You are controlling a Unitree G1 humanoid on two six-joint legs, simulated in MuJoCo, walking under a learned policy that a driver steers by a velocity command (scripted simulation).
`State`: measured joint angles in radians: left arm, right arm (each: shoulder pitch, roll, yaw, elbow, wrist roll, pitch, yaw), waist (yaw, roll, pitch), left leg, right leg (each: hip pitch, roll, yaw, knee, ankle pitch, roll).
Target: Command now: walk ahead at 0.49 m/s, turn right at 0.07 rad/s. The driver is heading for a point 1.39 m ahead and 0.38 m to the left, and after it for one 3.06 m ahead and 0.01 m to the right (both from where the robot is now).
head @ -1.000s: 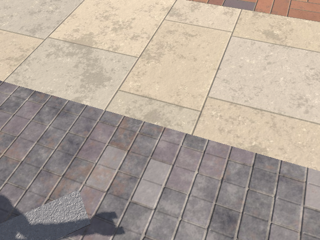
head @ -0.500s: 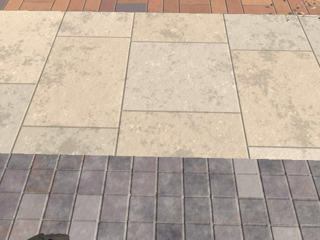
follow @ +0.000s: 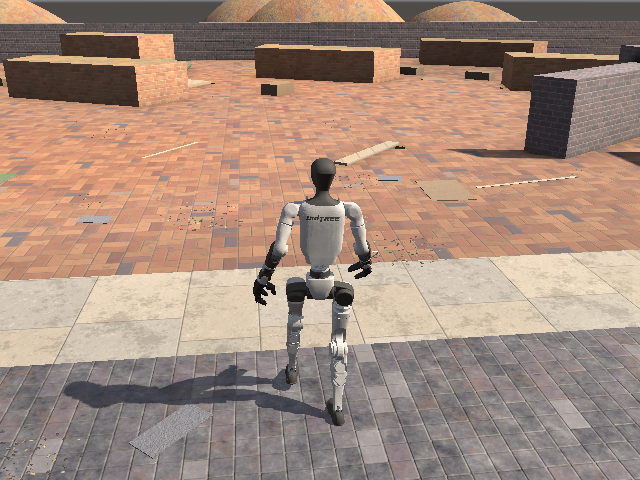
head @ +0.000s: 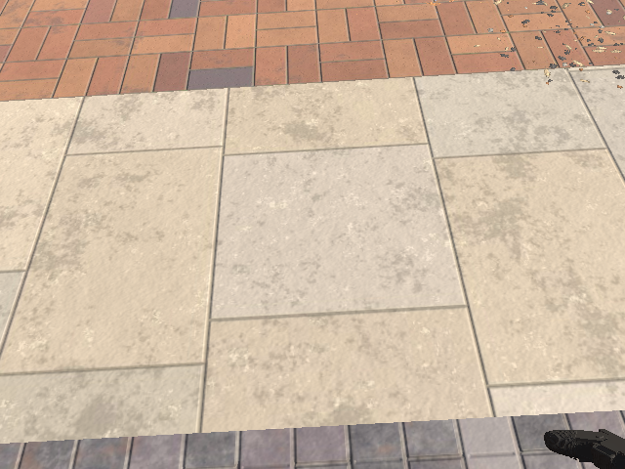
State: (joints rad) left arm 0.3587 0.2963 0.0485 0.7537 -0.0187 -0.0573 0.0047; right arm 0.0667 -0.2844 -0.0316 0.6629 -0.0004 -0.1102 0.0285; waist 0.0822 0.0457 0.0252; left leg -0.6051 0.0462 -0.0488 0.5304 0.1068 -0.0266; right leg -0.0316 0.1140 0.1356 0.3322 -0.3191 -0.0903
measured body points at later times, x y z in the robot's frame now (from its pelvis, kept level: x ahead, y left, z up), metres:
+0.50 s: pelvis +0.30 +0.03 +0.00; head +0.33 +0.05 +0.45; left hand +0.49 +0.30 -0.07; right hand +0.37 -0.25 -0.11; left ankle +0.20 +0.12 -0.74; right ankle +0.49 -0.08 -0.71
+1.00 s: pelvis +0.55 +0.09 -0.01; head +0.58 +0.11 +0.44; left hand +0.41 +0.35 -0.13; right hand +0.86 +0.00 -0.08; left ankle +0.63 +0.29 -0.71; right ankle +0.49 -0.07 -0.74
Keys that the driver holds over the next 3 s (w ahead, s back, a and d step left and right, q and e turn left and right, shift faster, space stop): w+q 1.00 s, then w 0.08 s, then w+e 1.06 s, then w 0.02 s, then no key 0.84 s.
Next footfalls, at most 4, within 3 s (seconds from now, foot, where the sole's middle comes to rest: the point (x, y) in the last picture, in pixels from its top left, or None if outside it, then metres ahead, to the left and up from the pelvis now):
0.10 left None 0.24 0.13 -0.78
0.56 right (393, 445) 0.53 -0.06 -0.78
1.08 left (236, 371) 0.67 0.30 -0.78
1.62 right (279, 244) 1.05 0.24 -0.78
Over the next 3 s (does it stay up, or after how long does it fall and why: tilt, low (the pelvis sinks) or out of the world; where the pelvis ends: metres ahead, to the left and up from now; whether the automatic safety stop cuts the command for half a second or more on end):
stays up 1.34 0.39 0.00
